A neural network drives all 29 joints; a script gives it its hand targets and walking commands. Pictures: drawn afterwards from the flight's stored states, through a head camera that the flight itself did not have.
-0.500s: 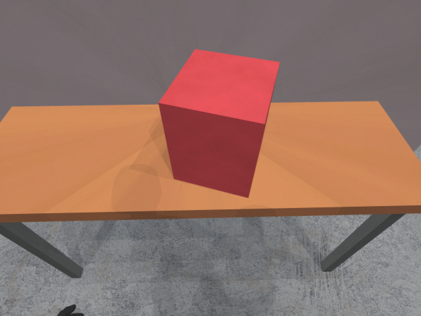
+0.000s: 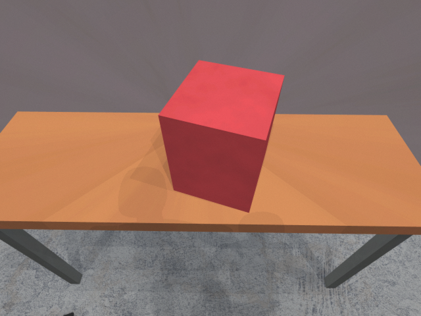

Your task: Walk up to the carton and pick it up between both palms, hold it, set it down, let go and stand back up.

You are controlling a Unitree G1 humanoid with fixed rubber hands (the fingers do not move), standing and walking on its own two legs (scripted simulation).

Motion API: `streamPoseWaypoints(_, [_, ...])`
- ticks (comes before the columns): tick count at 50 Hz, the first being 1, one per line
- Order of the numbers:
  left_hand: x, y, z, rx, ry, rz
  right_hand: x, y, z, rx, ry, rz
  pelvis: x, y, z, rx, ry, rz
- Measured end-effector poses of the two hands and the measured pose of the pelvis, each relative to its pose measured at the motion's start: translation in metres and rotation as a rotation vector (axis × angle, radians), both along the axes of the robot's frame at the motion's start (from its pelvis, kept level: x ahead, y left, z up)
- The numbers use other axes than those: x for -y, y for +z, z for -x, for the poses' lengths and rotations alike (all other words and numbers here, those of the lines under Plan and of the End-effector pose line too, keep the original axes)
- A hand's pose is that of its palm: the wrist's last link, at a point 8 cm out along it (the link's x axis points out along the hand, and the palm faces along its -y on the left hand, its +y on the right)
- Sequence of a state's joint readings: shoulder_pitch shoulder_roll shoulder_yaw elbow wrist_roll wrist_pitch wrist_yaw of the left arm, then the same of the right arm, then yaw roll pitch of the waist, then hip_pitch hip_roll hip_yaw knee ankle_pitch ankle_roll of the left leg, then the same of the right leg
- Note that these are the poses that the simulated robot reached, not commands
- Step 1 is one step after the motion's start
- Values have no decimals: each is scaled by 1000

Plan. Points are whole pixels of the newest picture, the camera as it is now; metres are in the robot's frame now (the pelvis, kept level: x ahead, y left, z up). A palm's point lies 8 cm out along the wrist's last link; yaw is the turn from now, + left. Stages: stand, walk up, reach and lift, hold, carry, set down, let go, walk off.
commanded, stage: walk up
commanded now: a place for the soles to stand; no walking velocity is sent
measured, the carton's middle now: (224, 137) +0.50 -0.02 +0.05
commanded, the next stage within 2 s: stand in 0.66 s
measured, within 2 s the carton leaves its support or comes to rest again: neither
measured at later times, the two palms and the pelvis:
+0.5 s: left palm out of the picture +0.08 +0.32 -0.11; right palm out of the picture +0.11 -0.32 -0.09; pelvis +0.02 +0.01 +0.00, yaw +0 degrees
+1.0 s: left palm out of the picture +0.14 +0.29 -0.09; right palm out of the picture +0.12 -0.34 -0.11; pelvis +0.05 -0.03 +0.00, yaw +0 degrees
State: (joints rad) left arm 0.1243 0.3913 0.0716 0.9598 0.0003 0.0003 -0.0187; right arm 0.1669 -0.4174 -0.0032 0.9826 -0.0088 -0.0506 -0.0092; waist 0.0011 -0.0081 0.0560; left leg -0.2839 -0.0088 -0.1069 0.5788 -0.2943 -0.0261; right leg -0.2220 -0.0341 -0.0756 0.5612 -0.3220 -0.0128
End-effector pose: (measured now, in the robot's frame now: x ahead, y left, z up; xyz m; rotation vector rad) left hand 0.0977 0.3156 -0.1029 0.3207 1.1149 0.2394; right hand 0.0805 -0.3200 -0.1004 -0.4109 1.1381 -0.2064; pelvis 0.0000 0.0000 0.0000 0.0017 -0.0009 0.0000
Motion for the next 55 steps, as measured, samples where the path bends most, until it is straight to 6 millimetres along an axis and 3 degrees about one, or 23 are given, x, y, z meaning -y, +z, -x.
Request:
streamPoseWaypoints(8, [10,15,34,-55,32,-49,11,-5,-21,39,10,-43,17,5,-10,28,7,-32])
streamPoseWaypoints(16, [1,5,55,-117,50,-32,1,-2,-33,36,23,-29,7,2,-18,19,15,-12])
streamPoseWaypoints(19, [-5,-7,47,-97,47,-13,-6,-3,-36,48,25,-10,-2,-5,-21,40,18,-3])
streamPoseWaypoints(26, [-2,-8,15,-39,17,29,-2,14,-30,54,-2,23,-4,1,-23,58,2,25])
streamPoseWaypoints(39, [27,7,11,-84,26,-41,28,-9,-37,2,-25,-40,32,1,-38,41,-9,-21])
streamPoseWaypoints(45, [29,13,-17,-45,11,-53,30,-13,-39,-29,-29,-50,34,3,-44,24,-7,-24])
streamPoseWaypoints(55, [20,11,-61,49,-16,-22,19,-5,-36,-49,-38,-21,19,3,-44,22,-7,-3])
